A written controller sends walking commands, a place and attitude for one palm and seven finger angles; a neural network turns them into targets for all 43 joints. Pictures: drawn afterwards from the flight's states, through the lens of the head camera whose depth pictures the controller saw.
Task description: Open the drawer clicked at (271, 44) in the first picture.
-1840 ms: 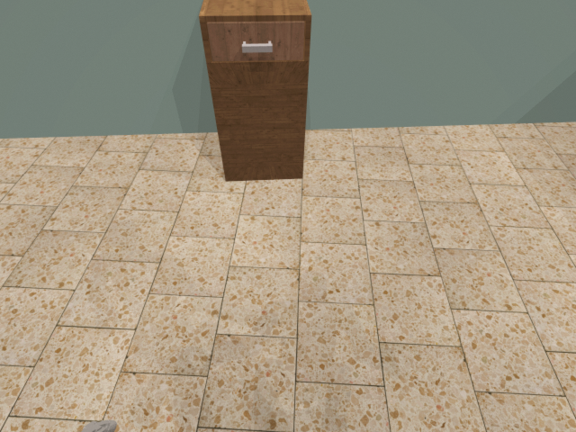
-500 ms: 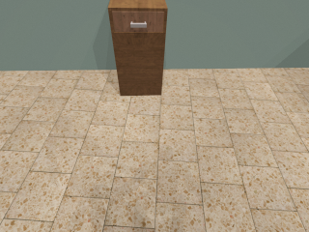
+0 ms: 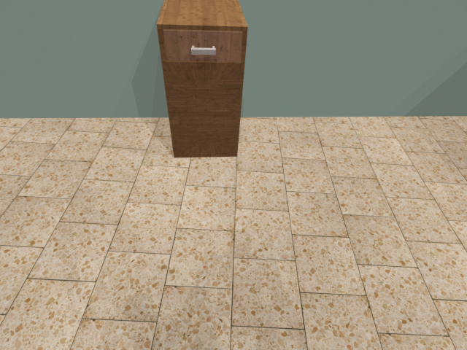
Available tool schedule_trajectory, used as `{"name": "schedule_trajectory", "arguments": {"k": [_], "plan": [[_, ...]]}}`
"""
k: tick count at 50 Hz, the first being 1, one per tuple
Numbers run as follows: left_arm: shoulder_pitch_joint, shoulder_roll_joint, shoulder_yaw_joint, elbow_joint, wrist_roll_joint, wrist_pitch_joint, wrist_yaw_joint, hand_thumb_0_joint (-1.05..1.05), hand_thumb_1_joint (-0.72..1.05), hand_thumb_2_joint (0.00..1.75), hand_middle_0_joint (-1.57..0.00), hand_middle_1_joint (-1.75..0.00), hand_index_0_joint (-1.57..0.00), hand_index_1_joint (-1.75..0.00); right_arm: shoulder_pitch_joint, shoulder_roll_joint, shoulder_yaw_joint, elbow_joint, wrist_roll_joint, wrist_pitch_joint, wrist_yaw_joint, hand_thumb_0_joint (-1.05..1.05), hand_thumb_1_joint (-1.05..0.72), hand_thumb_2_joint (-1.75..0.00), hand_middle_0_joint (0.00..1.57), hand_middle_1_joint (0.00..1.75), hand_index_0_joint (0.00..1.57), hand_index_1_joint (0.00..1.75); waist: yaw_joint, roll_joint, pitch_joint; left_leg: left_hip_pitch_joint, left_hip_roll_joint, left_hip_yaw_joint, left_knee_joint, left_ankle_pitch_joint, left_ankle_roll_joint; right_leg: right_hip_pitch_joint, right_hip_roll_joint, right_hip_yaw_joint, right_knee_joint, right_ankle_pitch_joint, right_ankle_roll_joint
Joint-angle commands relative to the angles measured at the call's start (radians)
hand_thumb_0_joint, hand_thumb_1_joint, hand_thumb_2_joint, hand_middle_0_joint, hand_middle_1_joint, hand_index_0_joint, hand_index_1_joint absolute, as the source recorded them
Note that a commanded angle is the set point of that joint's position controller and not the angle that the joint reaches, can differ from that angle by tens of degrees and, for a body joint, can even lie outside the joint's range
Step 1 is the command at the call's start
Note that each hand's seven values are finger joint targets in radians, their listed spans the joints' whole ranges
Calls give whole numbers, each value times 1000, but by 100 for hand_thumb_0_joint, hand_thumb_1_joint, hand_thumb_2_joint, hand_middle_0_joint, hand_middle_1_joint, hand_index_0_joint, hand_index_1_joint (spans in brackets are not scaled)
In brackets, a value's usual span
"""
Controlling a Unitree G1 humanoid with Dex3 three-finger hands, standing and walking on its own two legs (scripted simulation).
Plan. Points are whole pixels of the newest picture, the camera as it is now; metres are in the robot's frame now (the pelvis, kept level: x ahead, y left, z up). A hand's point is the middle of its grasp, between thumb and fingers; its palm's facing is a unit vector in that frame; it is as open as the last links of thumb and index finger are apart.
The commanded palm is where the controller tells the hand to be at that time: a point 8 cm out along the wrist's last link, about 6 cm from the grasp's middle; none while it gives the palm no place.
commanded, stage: walk to a spot facing it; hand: left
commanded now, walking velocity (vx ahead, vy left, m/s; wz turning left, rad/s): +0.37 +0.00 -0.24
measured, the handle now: (203, 49) +1.37 +0.24 -0.05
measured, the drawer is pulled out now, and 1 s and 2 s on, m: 0.00 0.00 0.00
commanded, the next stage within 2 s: turn to face it in 1.08 s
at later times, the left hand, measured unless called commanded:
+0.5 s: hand (184, 281) +0.31 +0.13 -0.18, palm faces -0.11 -0.97 -0.21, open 7.3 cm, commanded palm none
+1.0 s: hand (186, 230) +0.44 +0.15 -0.16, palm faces -0.10 -0.99 -0.14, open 7.3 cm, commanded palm none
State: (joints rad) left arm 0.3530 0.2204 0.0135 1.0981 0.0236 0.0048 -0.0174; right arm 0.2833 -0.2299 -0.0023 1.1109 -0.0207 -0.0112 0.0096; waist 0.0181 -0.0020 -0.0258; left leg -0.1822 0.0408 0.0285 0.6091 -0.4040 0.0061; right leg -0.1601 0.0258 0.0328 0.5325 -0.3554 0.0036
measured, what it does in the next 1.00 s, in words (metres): walks ahead: right foot, then left foot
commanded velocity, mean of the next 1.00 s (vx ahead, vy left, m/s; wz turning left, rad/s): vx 0.37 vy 0.00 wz -0.16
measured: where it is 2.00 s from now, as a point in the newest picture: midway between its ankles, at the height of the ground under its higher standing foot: (261, 270)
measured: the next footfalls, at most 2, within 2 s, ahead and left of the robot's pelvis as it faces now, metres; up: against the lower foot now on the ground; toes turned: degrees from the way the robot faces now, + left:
right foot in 0.40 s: +0.28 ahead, -0.16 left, +0.00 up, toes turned -15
left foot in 0.76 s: +0.42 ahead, +0.08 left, +0.00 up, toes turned +5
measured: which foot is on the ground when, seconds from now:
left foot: down 0.00-0.40, up 0.42-0.74, down 0.76-1.00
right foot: down 0.00-0.04, up 0.06-0.38, down 0.40-0.76, up 0.78-1.00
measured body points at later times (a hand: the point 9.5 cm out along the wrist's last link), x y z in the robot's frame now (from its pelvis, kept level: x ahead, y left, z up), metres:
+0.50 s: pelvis +0.18 -0.04 -0.01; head +0.21 -0.04 +0.43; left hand +0.32 +0.19 -0.16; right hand +0.03 -0.24 -0.15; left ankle +0.05 +0.09 -0.63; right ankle +0.24 -0.15 -0.73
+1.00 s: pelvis +0.40 -0.02 +0.01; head +0.42 +0.00 +0.46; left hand +0.45 +0.21 -0.15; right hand +0.36 -0.24 -0.13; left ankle +0.38 +0.07 -0.73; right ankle +0.41 -0.17 -0.64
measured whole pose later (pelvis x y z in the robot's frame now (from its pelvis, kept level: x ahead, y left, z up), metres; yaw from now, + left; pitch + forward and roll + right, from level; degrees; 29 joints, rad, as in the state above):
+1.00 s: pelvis +0.40 -0.02 +0.01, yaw -10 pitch -1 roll +0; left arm 0.29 0.18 0.08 1.06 0.04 0.00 -0.03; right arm 0.35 -0.13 -0.04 1.08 -0.02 -0.09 -0.01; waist 0.02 -0.04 0.02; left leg -0.10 0.06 0.25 0.40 -0.28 0.02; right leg -0.58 -0.10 -0.05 1.11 -0.22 0.01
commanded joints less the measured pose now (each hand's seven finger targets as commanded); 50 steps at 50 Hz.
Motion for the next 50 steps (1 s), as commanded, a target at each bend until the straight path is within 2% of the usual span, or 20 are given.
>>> {"name": "schedule_trajectory", "arguments": {"k": [1, 2, 4, 11, 15, 18, 19, 20, 21, 23, 27, 33, 36, 37, 38, 39, 40, 42, 45, 50], "plan": [[-62, 118, 39, -78, -7, -27, 12, 0, 90, 90, -20, -30, -20, -30, 183, -128, -40, -2, 1, -56, -23, 0, -90, -90, 20, 30, 20, 30, -109, 160, 148, 171, 143, -175, -257, 107, 74, -319, -37, 57, 155, 40, -86], [-132, 62, 27, -117, -7, -38, 13, 0, 90, 90, -20, -30, -20, -30, 320, -181, -58, 43, -8, -62, -36, 0, -90, -90, 20, 30, 20, 30, -146, 345, 167, 306, 329, -403, -371, 289, 148, -531, 28, -95, 421, -142, -41], [-213, 68, 35, -141, -2, -52, 14, 0, 90, 90, -20, -30, -20, -30, 355, -112, -40, 56, -4, -65, -50, 0, -90, -90, 20, 30, 20, 30, -135, 108, 222, 330, 392, -397, -330, 582, 229, -655, -75, -10, 599, -156, -45], [-260, -29, 30, -162, -2, -22, -26, 0, 90, 90, -20, -30, -20, -30, 279, -36, -31, 51, -4, -91, -58, 0, -90, -90, 20, 30, 20, 30, -54, 133, 242, 145, 224, -33, -437, 495, 135, -484, -118, -131, 329, 98, -31], [-227, -20, 36, -148, -4, -28, -21, 0, 90, 90, -20, -30, -20, -30, 279, -61, -42, 78, 1, -83, -56, 0, -90, -90, 20, 30, 20, 30, -18, 142, 177, 158, 225, 61, -346, 815, 121, -255, -43, -195, 164, 153, -76], [65, 47, 61, -58, 7, -44, -6, 0, 90, 90, -20, -30, -20, -30, 243, -80, -51, 69, 8, -76, -48, 0, -90, -90, 20, 30, 20, 30, 116, 84, 12, 70, 172, 120, 42, 894, 67, 137, 3, -210, 42, 212, -108], [181, 137, 84, -27, 14, -57, 9, 0, 90, 90, -20, -30, -20, -30, 257, -31, -45, 60, 18, -75, -35, 0, -90, -90, 20, 30, 20, 30, 159, -36, -60, -141, 128, 127, 335, 583, 40, 344, -179, -11, -2, 141, -163], [233, 226, 103, -16, 4, -61, 20, 0, 90, 90, -20, -30, -20, -30, 302, 39, -39, 31, 27, -78, -35, 0, -90, -90, 20, 30, 20, 30, 125, -227, -168, -357, -3, 98, 703, -116, 8, 443, -472, 463, -144, 101, -284], [178, 243, 108, -34, -16, -54, 21, 0, 90, 90, -20, -30, -20, -30, 213, 22, -44, -1, 27, -68, -31, 0, -90, -90, 20, 30, 20, 30, 123, -155, -129, -409, 36, -3, 823, -134, 33, 315, -506, 540, -281, -121, -307], [-17, 142, 78, -81, -12, -52, 32, 0, 90, 90, -20, -30, -20, -30, 116, 20, -54, -27, 7, -56, -22, 0, -90, -90, 20, 30, 20, 30, 43, -35, 70, -434, 126, -41, 792, 11, 34, 3, -442, 368, -322, -216, -241], [-110, 77, 53, -97, 6, -66, 34, 0, 90, 90, -20, -30, -20, -30, 197, 67, -51, -16, -7, -9, -12, 0, -90, -90, 20, 30, 20, 30, -68, -76, 99, -268, 147, 12, 526, 52, -12, -264, -330, 71, -353, -52, -175], [-80, 108, 66, -84, 8, -67, 20, 0, 90, 90, -20, -30, -20, -30, 70, 60, -59, -97, -2, -29, 14, 0, -90, -90, 20, 30, 20, 30, -49, -103, 121, -139, 97, 95, 143, 132, -23, -264, -281, 18, -332, -134, -161], [-77, 100, 68, -87, 2, -55, 13, 0, 90, 90, -20, -30, -20, -30, 126, 14, -67, -83, -3, -45, 9, 0, -90, -90, 20, 30, 20, 30, -90, -3, 130, 49, 49, 154, -10, 147, -31, -302, -218, -39, -206, -175, -125], [-60, 68, 60, -93, -1, -53, 9, 0, 90, 90, -20, -30, -20, -30, 191, -33, -75, -67, -7, -51, 1, 0, -90, -90, 20, 30, 20, 30, -117, 103, 111, 135, 92, 64, -111, 27, -14, -338, -161, -73, -31, -120, -100], [-56, 1, 50, -118, -7, -53, 2, 0, 90, 90, -20, -30, -20, -30, 291, -131, -100, -51, -20, -59, -7, 0, -90, -90, 20, 30, 20, 30, -147, 335, 97, 213, 301, -277, -305, -164, 68, -479, -53, -173, 298, -131, -48], [-119, 1, 48, -162, 0, -60, 4, 0, 90, 90, -20, -30, -20, -30, 350, -175, -104, -41, -25, -59, -14, 0, -90, -90, 20, 30, 20, 30, -164, 377, 102, 203, 438, -516, -447, -223, 146, -573, -19, -134, 549, -229, -41], [-152, 26, 57, -160, 5, -59, 8, 0, 90, 90, -20, -30, -20, -30, 297, -139, -92, -45, -20, -58, -25, 0, -90, -90, 20, 30, 20, 30, -144, 268, 109, 161, 449, -523, -464, -228, 167, -612, -73, -54, 698, -150, -46], [-129, 15, 63, -130, 8, -56, -7, 0, 90, 90, -20, -30, -20, -30, 155, -74, -70, -86, -12, -70, -28, 0, -90, -90, 20, 30, 20, 30, -74, 115, 153, 78, 381, -308, -457, -106, 131, -606, -140, -28, 736, 20, -36], [-55, -15, 61, -93, 11, -32, -10, 0, 90, 90, -20, -30, -20, -30, 116, -27, -63, -76, -4, -93, -34, 0, -90, -90, 20, 30, 20, 30, -22, 96, 95, 76, 295, -42, -428, 233, 100, -521, -155, -42, 670, 124, -6], [-142, -37, 54, -122, 8, -15, -15, 0, 90, 90, -20, -30, -20, -30, 169, -25, -65, -30, 1, -91, -35, 0, -90, -90, 20, 30, 20, 30, -29, 84, 137, 138, 284, 102, -446, 387, 112, -542, -170, -95, 434, 185, 9]]}}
